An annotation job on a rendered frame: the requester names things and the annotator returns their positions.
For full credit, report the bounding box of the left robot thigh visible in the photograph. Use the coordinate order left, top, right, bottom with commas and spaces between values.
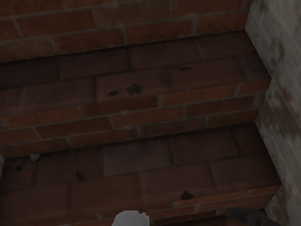
112, 210, 150, 226

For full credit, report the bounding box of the right robot hand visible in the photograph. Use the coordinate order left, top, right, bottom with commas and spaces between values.
226, 207, 280, 226

